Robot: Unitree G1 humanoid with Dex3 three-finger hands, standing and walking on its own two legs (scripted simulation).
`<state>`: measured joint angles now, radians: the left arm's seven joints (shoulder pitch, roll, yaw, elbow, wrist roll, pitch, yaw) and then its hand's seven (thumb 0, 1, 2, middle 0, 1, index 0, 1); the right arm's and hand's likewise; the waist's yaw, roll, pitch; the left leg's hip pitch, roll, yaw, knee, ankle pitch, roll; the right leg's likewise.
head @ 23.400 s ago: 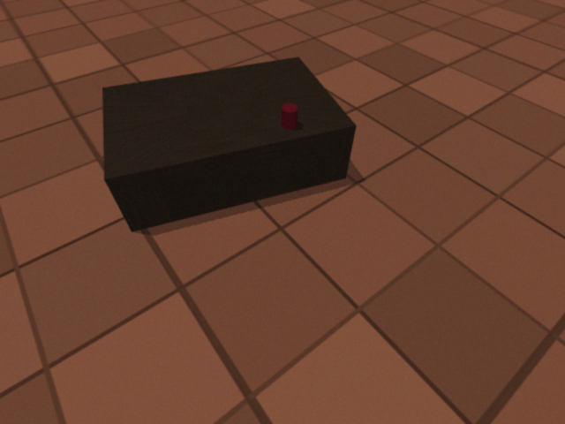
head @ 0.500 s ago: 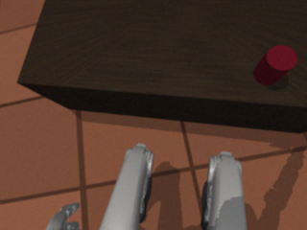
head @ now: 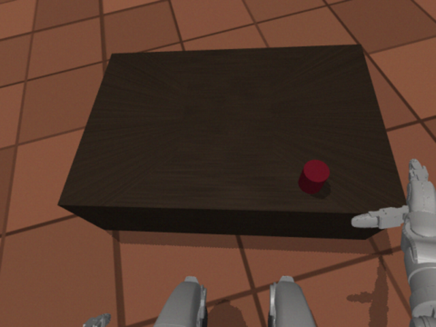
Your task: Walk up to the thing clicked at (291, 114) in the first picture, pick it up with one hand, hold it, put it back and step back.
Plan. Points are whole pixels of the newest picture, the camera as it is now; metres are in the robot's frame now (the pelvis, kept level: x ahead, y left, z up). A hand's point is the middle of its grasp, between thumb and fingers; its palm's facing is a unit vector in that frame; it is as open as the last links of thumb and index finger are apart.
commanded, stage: home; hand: right
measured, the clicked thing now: (313, 177) +0.52 -0.21 -0.30
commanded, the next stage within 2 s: none
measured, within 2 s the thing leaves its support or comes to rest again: neither
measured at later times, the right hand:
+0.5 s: hand (347, 289) +0.20 -0.17 -0.01, palm faces +0.18 +0.95 -0.24, open 17.4 cm
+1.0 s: hand (345, 295) +0.19 -0.16 -0.01, palm faces +0.17 +0.95 -0.26, open 17.5 cm
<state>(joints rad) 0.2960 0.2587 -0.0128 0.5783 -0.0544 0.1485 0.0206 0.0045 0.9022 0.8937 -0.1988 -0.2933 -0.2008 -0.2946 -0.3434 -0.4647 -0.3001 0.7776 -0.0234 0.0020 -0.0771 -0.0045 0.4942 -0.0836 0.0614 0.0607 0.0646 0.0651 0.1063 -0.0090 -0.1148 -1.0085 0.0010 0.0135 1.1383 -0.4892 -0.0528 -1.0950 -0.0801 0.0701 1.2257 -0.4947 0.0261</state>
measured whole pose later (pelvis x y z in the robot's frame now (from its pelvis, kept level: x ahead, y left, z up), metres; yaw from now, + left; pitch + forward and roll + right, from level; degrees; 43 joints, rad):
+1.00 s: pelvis +0.03 +0.02 +0.05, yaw -2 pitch +6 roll +1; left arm 0.27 0.21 -0.01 0.51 -0.03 -0.06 0.15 0.01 0.90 0.90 -0.20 -0.30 -0.20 -0.30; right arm 0.44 -0.19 0.00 0.05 0.03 0.21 -0.14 -0.01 0.56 -0.04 0.06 0.05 0.06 0.05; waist 0.02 -0.02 -0.07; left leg -0.56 0.02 0.01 0.91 -0.47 -0.03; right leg -0.61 -0.07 0.04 0.93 -0.43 0.05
